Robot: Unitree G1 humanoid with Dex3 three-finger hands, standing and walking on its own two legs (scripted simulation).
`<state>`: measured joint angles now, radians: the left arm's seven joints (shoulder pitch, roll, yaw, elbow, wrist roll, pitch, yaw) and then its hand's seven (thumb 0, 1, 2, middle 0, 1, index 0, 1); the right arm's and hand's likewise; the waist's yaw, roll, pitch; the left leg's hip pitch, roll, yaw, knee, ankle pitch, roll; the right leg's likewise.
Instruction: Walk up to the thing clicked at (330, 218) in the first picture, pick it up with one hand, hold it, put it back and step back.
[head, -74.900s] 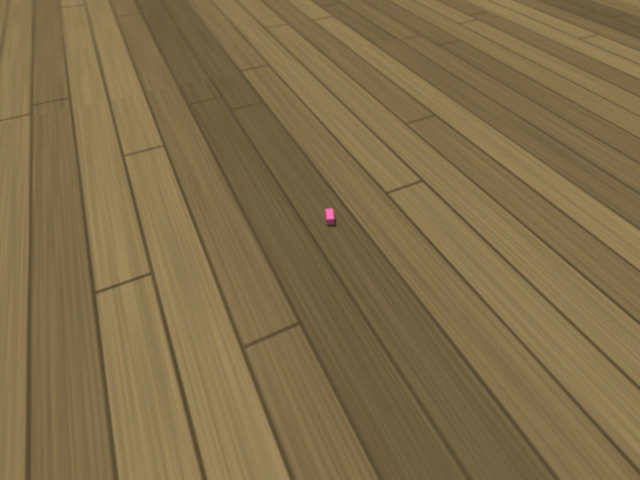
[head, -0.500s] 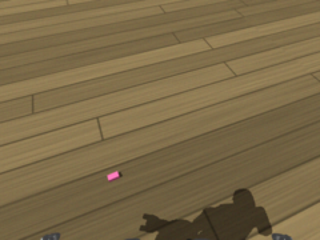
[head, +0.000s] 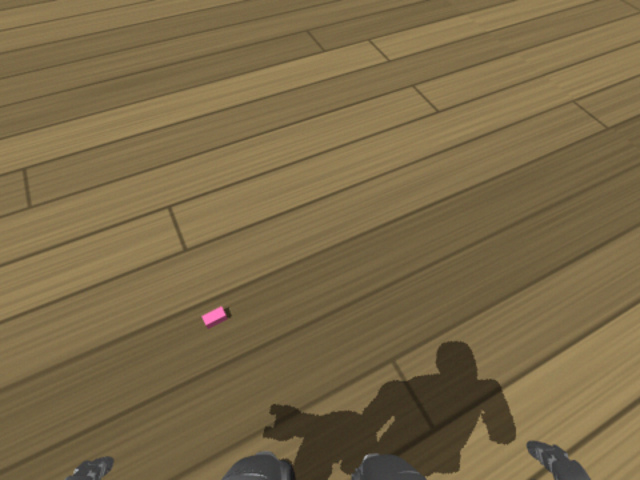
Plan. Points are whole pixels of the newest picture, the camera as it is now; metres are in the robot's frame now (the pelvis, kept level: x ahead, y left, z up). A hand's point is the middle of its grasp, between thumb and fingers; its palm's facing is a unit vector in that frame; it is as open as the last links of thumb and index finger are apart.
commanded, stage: step back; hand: left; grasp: from above
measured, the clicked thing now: (214, 317) +0.58 +0.32 -0.74
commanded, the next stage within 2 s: none
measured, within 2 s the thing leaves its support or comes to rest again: neither
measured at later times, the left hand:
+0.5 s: hand out of the picture -0.01 +0.26 -0.15, palm faces +0.04 -0.93 -0.36, open 7.4 cm
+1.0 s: hand out of the picture -0.21 +0.20 -0.12, palm faces +0.00 -0.91 -0.42, open 7.4 cm
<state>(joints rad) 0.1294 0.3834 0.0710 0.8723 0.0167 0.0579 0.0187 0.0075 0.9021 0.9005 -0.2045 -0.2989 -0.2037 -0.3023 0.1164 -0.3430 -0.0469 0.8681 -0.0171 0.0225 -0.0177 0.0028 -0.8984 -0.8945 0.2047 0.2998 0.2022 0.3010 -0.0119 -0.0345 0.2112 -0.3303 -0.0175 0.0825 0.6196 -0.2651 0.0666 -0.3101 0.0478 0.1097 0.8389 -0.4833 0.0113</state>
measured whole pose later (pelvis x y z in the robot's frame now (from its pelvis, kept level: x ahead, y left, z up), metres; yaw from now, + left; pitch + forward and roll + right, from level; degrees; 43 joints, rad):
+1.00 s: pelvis -0.29 -0.07 +0.01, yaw -1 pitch -1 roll +2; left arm 0.22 0.34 0.07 0.83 0.04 0.05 0.00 0.01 0.90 0.90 -0.21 -0.30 -0.21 -0.30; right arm 0.16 -0.41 -0.05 0.84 0.00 0.05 -0.03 0.00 -0.90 -0.89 0.20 0.30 0.20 0.30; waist 0.02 0.02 0.13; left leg -0.51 -0.12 -0.14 1.15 -0.48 0.00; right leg -0.30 -0.01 0.07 0.63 -0.31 -0.02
